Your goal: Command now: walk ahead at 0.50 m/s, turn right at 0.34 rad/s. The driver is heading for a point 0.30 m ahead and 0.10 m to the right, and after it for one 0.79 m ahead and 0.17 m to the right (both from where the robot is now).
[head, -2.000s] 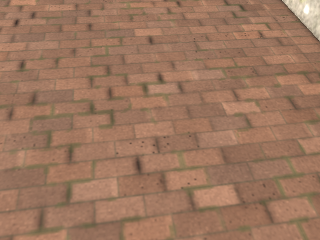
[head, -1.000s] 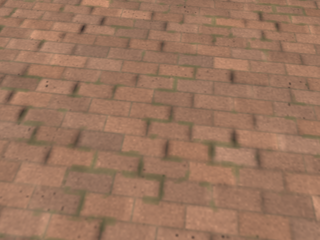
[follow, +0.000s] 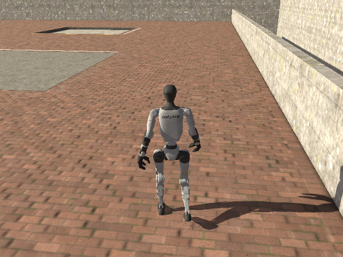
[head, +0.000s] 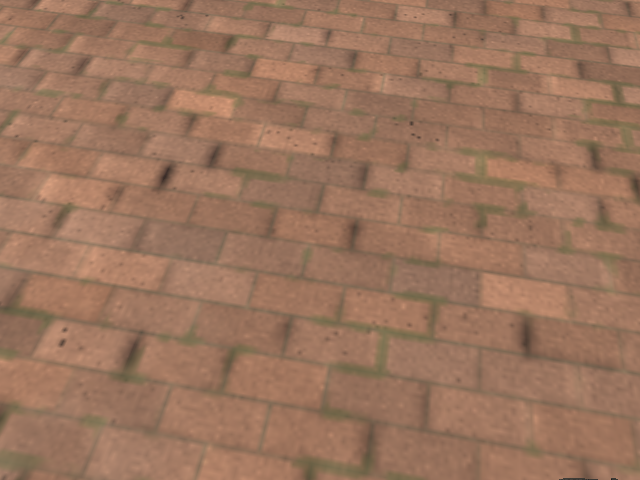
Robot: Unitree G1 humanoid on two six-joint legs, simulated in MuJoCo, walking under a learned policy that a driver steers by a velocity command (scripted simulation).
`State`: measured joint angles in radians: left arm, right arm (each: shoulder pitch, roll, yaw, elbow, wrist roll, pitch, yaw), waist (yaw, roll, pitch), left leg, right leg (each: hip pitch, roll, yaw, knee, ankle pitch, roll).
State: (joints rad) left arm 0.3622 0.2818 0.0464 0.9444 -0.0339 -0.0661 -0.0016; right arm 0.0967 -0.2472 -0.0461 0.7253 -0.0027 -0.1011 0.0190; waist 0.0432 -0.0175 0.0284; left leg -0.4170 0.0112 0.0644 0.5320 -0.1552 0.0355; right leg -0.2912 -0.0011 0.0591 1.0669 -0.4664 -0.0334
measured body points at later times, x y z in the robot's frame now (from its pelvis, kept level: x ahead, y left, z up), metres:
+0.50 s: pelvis +0.21 -0.05 -0.01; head +0.26 -0.07 +0.44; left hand +0.45 +0.18 -0.10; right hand +0.25 -0.35 -0.14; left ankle +0.13 +0.12 -0.64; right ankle +0.30 -0.14 -0.73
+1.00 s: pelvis +0.30 -0.03 +0.00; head +0.32 -0.02 +0.45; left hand +0.53 +0.14 -0.11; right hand +0.30 -0.31 -0.11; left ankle +0.35 +0.09 -0.73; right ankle +0.30 -0.14 -0.73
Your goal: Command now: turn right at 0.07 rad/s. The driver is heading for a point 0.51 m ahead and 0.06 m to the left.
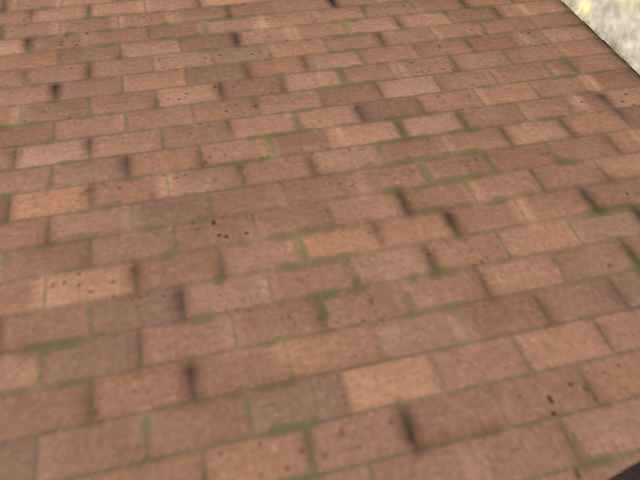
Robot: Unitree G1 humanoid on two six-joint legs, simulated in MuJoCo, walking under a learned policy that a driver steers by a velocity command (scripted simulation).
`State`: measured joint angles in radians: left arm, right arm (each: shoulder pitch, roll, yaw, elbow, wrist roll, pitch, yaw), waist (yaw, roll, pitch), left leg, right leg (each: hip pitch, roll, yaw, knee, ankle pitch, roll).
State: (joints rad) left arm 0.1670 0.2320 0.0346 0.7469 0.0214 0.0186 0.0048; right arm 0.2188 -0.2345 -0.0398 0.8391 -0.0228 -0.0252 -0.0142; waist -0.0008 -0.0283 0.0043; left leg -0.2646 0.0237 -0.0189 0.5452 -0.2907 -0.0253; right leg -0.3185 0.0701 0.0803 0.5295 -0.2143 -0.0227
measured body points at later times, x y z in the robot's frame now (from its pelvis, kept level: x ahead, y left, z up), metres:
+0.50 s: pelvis +0.02 +0.02 +0.00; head +0.03 +0.02 +0.45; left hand +0.13 +0.27 -0.13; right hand +0.11 -0.24 -0.13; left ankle +0.00 +0.14 -0.73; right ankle +0.04 -0.10 -0.73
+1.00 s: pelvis +0.02 +0.03 +0.00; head +0.03 +0.03 +0.45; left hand +0.08 +0.29 -0.14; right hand +0.05 -0.22 -0.14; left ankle +0.00 +0.14 -0.73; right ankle +0.04 -0.10 -0.73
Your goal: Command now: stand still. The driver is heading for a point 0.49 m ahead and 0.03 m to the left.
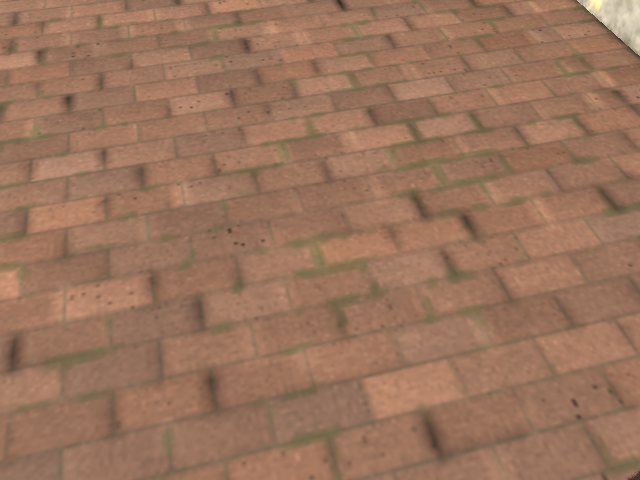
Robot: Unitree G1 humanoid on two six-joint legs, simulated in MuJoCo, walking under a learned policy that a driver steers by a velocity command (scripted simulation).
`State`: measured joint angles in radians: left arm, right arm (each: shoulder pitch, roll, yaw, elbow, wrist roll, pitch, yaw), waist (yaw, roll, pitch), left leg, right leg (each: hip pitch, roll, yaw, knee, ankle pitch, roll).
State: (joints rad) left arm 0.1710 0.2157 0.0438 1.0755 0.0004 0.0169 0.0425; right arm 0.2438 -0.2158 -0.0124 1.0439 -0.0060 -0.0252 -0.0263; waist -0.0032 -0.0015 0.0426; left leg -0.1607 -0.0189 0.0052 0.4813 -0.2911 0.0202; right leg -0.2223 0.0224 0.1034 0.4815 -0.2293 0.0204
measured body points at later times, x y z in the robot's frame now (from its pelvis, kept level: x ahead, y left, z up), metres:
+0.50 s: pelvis +0.07 -0.04 -0.01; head +0.07 -0.06 +0.44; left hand +0.11 +0.23 -0.14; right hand +0.05 -0.31 -0.16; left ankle -0.02 +0.10 -0.72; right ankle +0.06 -0.14 -0.74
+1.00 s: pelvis +0.32 +0.00 -0.03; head +0.36 +0.00 +0.42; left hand +0.24 +0.25 -0.17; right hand +0.56 -0.20 -0.13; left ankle +0.42 +0.08 -0.74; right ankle +0.11 -0.15 -0.65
